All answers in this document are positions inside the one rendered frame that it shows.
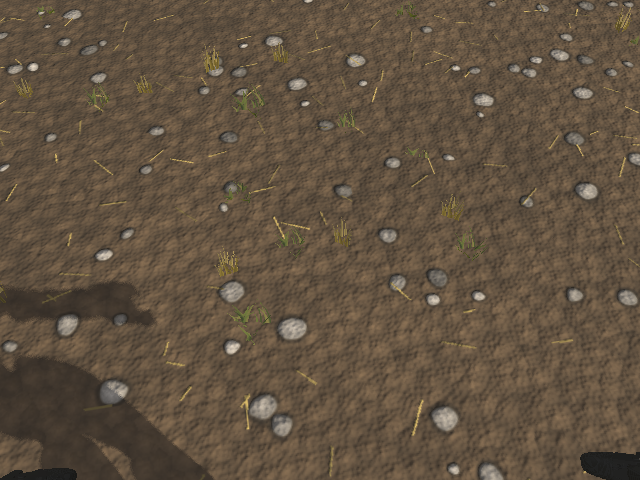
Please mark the right robot hand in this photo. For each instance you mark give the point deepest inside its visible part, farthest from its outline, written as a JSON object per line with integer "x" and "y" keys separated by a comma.
{"x": 612, "y": 466}

